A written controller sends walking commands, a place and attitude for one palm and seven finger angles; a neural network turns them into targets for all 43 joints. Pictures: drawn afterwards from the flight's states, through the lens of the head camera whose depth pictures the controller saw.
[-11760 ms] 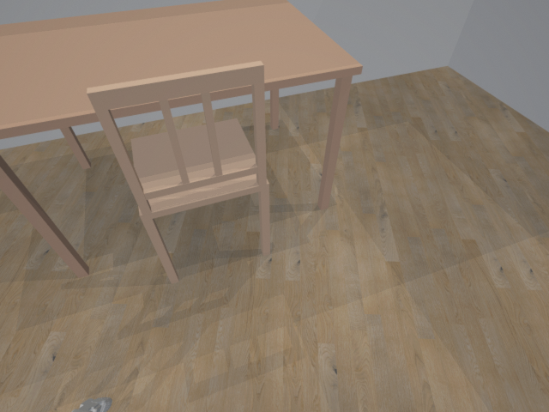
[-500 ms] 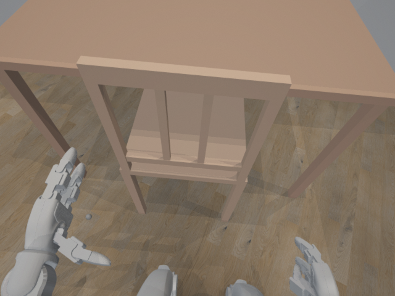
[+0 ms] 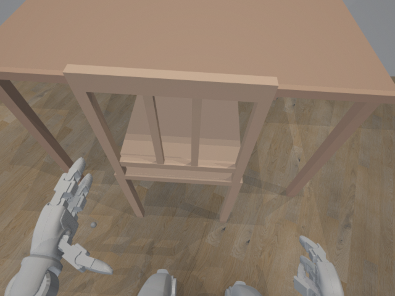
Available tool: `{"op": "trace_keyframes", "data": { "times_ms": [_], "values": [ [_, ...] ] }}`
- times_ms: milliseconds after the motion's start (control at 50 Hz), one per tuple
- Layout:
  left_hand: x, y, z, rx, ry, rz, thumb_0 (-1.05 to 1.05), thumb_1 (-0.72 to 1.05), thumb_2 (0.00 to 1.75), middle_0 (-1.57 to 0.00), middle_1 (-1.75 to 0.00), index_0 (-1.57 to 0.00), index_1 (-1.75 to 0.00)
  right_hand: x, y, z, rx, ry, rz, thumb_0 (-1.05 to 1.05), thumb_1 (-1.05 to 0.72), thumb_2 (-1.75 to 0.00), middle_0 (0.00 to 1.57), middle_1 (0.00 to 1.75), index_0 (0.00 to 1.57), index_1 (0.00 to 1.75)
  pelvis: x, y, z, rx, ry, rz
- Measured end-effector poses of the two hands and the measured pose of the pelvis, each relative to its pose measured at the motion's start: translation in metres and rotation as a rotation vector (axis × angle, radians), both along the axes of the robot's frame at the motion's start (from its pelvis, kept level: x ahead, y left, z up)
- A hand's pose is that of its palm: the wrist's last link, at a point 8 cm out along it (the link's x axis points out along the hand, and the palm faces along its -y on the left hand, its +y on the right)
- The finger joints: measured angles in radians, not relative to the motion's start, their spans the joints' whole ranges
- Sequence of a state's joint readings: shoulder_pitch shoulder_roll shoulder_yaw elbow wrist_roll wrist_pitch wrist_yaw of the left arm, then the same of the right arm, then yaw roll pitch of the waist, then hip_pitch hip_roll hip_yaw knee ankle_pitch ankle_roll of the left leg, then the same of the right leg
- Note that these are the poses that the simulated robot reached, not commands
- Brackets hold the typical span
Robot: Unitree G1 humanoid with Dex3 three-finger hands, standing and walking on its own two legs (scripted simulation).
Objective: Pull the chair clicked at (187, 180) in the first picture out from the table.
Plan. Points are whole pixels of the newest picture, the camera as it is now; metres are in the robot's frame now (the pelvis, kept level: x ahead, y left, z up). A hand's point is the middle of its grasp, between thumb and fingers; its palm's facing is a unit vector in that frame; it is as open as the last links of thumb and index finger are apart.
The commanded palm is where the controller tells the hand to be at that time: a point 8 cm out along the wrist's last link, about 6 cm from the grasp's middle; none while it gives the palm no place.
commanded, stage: aim the fingers beside a spindle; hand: left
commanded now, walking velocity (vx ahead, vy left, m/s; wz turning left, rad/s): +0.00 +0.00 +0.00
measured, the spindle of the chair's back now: (155, 133) +0.50 +0.13 -0.03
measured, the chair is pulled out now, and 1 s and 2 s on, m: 0.00 0.00 0.00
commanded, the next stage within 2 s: none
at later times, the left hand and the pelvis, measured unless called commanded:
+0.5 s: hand (113, 206) +0.28 +0.18 +0.03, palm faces -0.02 -1.00 -0.05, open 16.9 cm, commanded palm +0.25 +0.23 +0.02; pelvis +0.00 -0.02 -0.01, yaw +0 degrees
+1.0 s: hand (134, 195) +0.31 +0.15 +0.01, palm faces -0.04 -1.00 -0.02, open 16.9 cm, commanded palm +0.29 +0.20 +0.01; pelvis -0.01 -0.01 -0.02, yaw +0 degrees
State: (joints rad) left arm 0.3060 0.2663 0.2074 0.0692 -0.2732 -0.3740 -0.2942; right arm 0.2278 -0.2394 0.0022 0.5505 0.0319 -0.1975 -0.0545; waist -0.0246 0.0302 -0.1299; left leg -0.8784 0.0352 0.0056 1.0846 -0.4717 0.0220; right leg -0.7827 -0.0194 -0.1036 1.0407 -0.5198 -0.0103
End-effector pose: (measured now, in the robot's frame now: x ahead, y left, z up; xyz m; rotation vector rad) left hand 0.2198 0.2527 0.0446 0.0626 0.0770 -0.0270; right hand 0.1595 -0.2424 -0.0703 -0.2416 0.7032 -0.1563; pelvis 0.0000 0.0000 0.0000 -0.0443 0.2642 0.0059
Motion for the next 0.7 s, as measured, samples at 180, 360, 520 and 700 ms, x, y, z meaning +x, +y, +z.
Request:
{"op": "trace_keyframes", "data": {
  "times_ms": [180,360,520,700],
  "values": [
    [0.002,-0.002,0.000,0.001,-0.030,0.037,-0.02,-0.50,0.30,-0.06,-0.08,-0.06,-0.08,0.005,-0.006,-0.007,0.012,-0.001,0.020,0.01,-0.91,-0.90,0.20,0.30,0.20,0.30,-0.001,-0.009,-0.003,0.006,0.004,0.008],
    [0.024,-0.023,-0.008,-0.013,-0.053,-0.012,-0.02,-0.50,0.30,-0.06,-0.08,-0.06,-0.08,-0.005,-0.020,-0.015,-0.011,0.028,-0.002,0.01,-0.91,-0.90,0.20,0.30,0.20,0.30,-0.004,-0.017,-0.008,0.011,0.017,0.003],
    [0.037,-0.023,-0.014,-0.013,-0.023,0.004,-0.02,-0.50,0.30,-0.06,-0.08,-0.06,-0.08,-0.019,-0.028,-0.022,0.007,0.076,-0.035,0.01,-0.91,-0.90,0.20,0.30,0.20,0.30,-0.002,-0.019,-0.009,0.020,0.029,-0.007],
    [0.042,-0.036,-0.020,-0.024,-0.062,-0.007,-0.02,-0.50,0.30,-0.06,-0.08,-0.06,-0.08,-0.024,-0.029,-0.030,-0.006,0.097,-0.031,0.01,-0.91,-0.90,0.20,0.30,0.20,0.30,-0.004,-0.018,-0.014,0.020,0.042,-0.009]
  ]
}}
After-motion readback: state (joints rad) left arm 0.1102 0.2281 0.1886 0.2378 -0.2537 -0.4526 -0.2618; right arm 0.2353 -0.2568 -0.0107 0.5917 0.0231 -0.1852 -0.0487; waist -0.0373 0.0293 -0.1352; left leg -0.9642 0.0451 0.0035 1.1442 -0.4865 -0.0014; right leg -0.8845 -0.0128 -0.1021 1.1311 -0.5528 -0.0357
